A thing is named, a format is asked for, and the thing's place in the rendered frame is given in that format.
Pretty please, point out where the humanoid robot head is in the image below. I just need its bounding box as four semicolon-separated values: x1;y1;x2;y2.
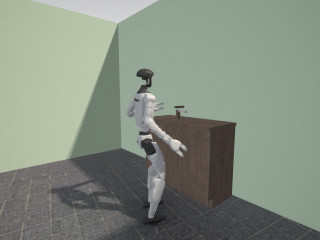
136;68;154;94

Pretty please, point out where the right robot forearm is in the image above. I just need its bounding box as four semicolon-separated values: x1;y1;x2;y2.
146;118;173;144

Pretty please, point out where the right robot hand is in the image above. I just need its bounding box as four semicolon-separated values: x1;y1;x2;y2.
169;139;188;158

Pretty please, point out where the left robot hand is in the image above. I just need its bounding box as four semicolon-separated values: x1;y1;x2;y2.
154;102;164;112

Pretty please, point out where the counter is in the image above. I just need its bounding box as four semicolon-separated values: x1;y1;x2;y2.
146;105;237;209

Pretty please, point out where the robot left upper arm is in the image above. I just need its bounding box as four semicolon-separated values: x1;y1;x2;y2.
125;92;137;118

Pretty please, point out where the robot right upper arm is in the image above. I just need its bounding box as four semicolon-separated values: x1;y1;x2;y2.
143;93;156;127

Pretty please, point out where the robot left thigh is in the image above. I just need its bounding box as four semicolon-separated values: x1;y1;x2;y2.
137;141;157;177

